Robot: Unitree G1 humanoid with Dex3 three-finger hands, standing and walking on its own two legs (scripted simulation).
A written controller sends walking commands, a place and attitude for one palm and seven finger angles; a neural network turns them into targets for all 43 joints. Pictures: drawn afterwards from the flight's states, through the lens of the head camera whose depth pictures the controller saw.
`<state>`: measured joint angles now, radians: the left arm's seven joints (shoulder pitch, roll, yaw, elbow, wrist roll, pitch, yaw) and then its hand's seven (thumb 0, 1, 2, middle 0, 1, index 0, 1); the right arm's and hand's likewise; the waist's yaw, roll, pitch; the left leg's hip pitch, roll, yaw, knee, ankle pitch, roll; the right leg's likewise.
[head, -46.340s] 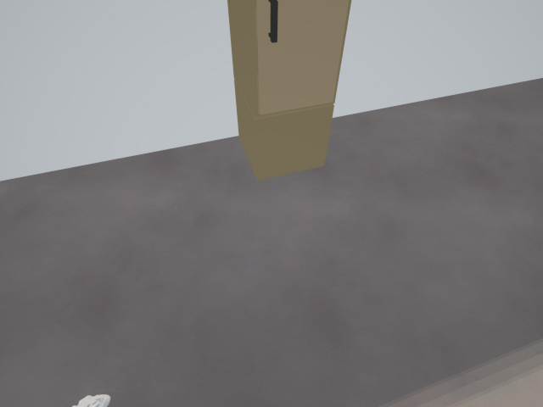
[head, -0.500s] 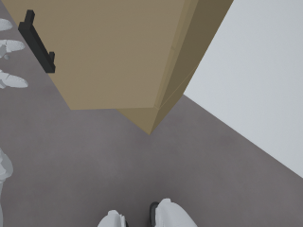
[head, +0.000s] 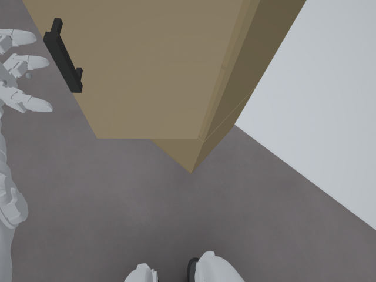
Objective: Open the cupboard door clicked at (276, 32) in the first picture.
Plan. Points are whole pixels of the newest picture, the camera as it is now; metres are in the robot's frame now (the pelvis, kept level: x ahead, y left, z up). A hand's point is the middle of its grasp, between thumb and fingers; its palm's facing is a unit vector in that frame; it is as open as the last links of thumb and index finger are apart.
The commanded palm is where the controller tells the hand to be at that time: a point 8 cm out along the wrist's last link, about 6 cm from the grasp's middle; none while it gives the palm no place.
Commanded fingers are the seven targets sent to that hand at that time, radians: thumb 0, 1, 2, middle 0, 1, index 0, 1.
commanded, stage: move the hooked fingers beside the handle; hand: left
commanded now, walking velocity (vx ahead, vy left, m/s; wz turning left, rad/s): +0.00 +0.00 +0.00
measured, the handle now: (67, 58) +0.54 +0.21 +0.10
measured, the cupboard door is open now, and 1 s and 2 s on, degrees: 43 43 43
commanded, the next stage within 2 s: slide the fingers in behind the handle in 0.10 s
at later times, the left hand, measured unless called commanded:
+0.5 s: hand (38, 74) +0.50 +0.26 +0.09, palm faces -0.02 -1.00 +0.00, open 14.0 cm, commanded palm +0.48 +0.29 +0.09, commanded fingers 0.00 -0.50 0.30 -0.30 -1.20 -0.30 -1.20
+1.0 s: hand (43, 79) +0.49 +0.25 +0.09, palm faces +0.03 -1.00 +0.00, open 14.7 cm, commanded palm +0.47 +0.25 +0.09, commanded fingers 0.00 -0.50 0.30 -0.30 -1.20 -0.30 -1.20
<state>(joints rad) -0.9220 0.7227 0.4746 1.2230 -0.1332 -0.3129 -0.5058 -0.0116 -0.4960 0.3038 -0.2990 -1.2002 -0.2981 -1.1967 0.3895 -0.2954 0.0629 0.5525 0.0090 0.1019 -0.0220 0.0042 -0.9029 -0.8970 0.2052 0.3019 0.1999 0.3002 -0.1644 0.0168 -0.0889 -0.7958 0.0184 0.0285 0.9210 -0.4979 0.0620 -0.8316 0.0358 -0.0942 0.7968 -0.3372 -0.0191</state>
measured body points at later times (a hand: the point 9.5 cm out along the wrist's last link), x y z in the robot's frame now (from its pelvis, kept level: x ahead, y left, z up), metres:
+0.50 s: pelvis +0.00 +0.00 +0.00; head +0.13 +0.03 +0.43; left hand +0.50 +0.31 +0.09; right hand -0.03 -0.27 -0.10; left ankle -0.04 +0.07 -0.69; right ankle +0.02 -0.12 -0.69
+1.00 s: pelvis +0.00 +0.00 +0.00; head +0.13 +0.03 +0.43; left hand +0.48 +0.30 +0.09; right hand +0.02 -0.26 -0.11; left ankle -0.04 +0.07 -0.69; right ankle +0.02 -0.12 -0.69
